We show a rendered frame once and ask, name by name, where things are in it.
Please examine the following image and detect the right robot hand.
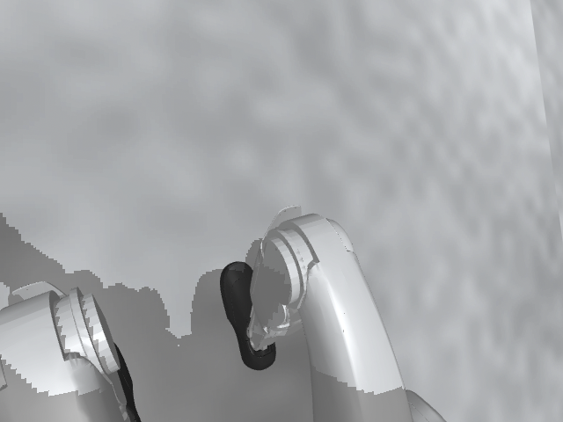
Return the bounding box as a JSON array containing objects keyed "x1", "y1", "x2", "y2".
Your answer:
[{"x1": 406, "y1": 389, "x2": 446, "y2": 422}]

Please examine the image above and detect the right robot foot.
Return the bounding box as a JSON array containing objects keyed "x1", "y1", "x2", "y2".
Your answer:
[{"x1": 220, "y1": 261, "x2": 276, "y2": 370}]

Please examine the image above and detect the left robot foot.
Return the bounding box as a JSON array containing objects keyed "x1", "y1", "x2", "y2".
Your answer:
[{"x1": 114, "y1": 343, "x2": 141, "y2": 422}]

